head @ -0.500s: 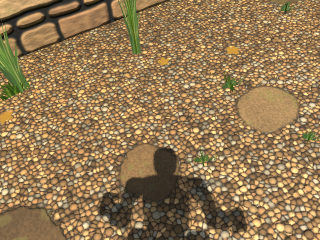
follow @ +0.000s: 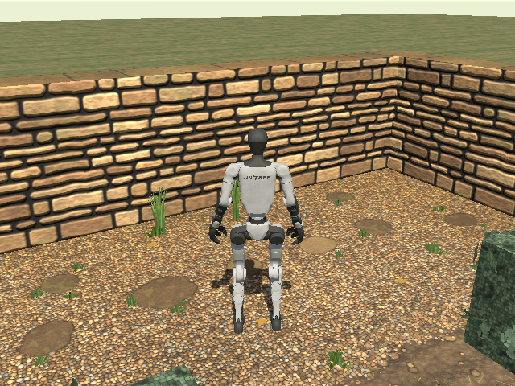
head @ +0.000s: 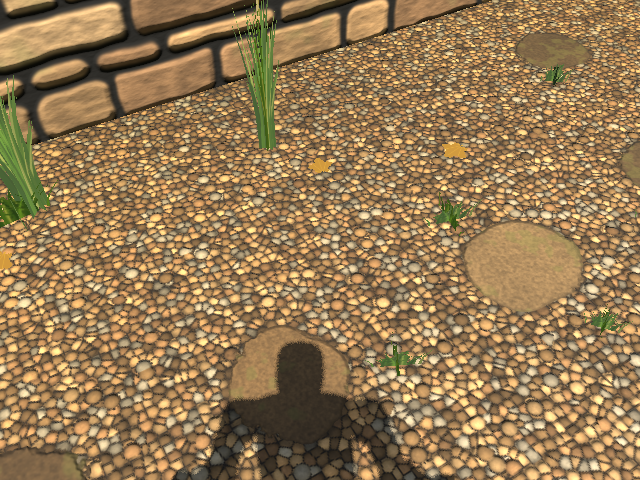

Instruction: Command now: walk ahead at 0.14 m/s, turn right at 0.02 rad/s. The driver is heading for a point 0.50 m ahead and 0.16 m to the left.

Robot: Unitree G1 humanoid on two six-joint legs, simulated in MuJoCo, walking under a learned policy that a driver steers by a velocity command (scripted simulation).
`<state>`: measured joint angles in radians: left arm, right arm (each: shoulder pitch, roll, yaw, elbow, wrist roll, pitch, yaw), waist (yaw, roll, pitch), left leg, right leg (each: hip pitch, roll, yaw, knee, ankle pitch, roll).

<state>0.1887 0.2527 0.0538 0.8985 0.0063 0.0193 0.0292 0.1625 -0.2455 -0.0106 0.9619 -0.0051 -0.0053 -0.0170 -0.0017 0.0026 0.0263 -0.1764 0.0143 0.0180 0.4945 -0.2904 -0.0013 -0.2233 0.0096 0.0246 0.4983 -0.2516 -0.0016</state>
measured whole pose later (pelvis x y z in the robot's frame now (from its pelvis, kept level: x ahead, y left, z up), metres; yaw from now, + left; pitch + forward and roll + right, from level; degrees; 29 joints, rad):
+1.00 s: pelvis +0.20 -0.04 +0.01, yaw +19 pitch +2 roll +1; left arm 0.29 0.30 0.07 0.92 0.02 -0.04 0.05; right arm 0.15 -0.31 -0.09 0.76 0.03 0.02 -0.02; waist 0.03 0.03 -0.03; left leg -0.57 -0.13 -0.11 0.83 -0.29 0.03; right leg -0.22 -0.01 0.02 0.45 -0.26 -0.02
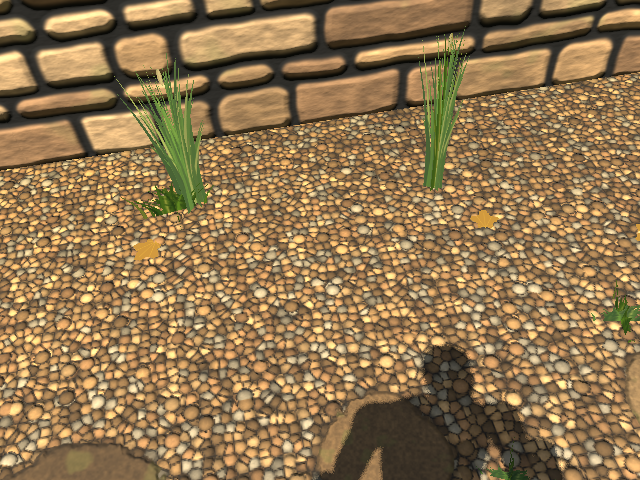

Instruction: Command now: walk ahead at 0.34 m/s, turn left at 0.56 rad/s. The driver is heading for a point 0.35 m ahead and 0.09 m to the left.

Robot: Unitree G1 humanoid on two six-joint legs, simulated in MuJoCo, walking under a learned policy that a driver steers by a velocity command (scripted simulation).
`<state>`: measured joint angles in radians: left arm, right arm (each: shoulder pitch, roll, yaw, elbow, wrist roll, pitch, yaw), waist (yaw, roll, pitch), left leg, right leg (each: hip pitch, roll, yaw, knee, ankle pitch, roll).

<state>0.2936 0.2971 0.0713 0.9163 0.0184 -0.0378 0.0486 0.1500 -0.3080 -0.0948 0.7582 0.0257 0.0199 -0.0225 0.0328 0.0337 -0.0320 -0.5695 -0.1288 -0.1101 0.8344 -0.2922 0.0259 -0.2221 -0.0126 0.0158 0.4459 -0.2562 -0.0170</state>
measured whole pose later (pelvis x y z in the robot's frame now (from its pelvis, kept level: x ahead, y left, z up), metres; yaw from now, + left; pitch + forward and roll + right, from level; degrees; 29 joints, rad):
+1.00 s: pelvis +0.31 +0.16 -0.01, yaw +21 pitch +1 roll +0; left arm 0.11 0.22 0.03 0.80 0.01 -0.03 0.00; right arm 0.21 -0.25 -0.04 0.85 -0.01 0.02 -0.02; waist -0.02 0.02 0.01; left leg -0.15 -0.04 -0.02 0.54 -0.41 0.02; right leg -0.40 0.00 -0.03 0.53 -0.16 -0.02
